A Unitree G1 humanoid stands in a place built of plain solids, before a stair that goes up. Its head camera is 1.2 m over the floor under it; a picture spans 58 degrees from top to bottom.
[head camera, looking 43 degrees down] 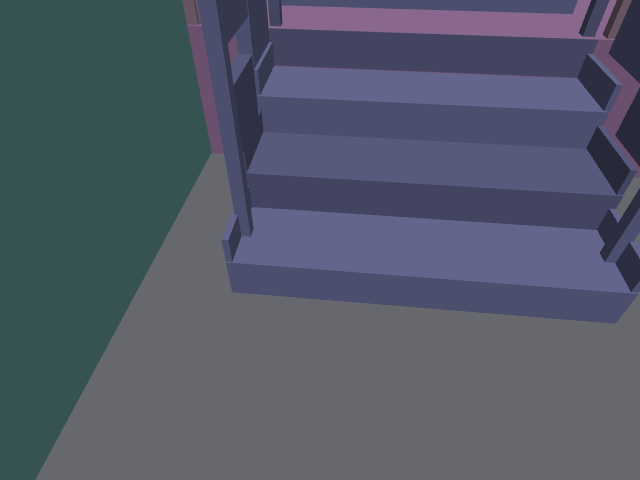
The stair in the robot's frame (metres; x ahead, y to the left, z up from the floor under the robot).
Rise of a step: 0.15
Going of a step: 0.30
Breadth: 1.32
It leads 6 degrees to the right of straight ahead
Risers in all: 4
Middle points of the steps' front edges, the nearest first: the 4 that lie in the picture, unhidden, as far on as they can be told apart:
0.94 -0.34 0.16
1.24 -0.37 0.31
1.54 -0.40 0.47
1.84 -0.43 0.62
